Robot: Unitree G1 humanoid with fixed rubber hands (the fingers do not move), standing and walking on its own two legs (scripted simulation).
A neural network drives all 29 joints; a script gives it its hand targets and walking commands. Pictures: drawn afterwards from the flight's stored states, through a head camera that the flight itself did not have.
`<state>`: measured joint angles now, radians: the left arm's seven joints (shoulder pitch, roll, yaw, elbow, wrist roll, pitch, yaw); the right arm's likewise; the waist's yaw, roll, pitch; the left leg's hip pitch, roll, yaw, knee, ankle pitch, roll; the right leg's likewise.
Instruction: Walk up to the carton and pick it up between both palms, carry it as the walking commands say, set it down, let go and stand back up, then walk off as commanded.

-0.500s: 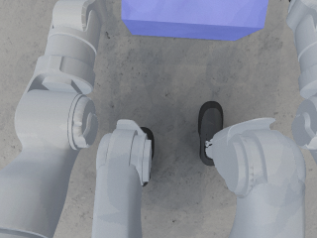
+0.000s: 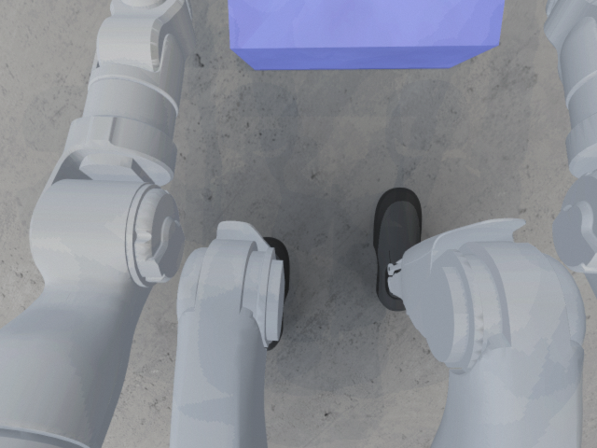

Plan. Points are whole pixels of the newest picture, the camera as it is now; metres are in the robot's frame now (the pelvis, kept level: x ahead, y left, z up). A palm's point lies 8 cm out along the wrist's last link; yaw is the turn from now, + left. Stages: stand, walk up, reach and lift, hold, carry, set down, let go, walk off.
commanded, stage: set down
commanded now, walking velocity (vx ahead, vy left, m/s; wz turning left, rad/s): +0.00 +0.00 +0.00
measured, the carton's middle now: out of the picture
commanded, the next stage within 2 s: none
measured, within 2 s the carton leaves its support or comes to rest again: neither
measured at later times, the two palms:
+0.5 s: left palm out of the picture +0.56 +0.11 -0.19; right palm out of the picture +0.52 -0.25 -0.19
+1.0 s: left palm out of the picture +0.56 +0.11 -0.19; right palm out of the picture +0.52 -0.25 -0.20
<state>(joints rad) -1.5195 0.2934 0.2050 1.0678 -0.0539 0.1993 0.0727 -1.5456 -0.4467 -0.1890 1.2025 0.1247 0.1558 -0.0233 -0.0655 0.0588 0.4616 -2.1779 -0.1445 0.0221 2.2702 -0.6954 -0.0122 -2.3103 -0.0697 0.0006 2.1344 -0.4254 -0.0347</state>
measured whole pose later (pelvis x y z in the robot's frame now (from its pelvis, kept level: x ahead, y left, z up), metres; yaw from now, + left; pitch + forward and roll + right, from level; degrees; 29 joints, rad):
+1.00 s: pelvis +0.00 +0.00 +0.00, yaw +0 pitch +32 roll +2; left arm -1.61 0.34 0.10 1.18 -0.11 0.15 0.07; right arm -1.61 -0.46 -0.23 1.33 0.13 0.07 -0.02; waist -0.06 0.03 0.52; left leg -2.15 -0.13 0.02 2.27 -0.69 -0.03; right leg -2.29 -0.07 0.00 2.14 -0.42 -0.04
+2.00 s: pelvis -0.01 -0.01 +0.06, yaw -1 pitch +34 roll +2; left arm -1.55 0.43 0.12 0.89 -0.17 0.29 0.11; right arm -1.52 -0.57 -0.22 0.95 0.20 0.24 -0.01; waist -0.05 0.04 0.47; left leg -2.01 -0.04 0.05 2.05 -0.65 0.02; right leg -2.14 -0.04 0.00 1.93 -0.39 -0.04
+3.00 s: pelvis +0.04 -0.02 +0.30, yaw +0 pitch +42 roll +4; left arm -1.31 0.34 0.31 0.96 -0.04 0.28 -0.04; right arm -1.28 -0.43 -0.39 0.96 -0.01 0.27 0.06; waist -0.05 0.04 0.06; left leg -1.42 -0.05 0.01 1.06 -0.37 -0.01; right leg -1.53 -0.02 0.00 1.00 -0.20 -0.04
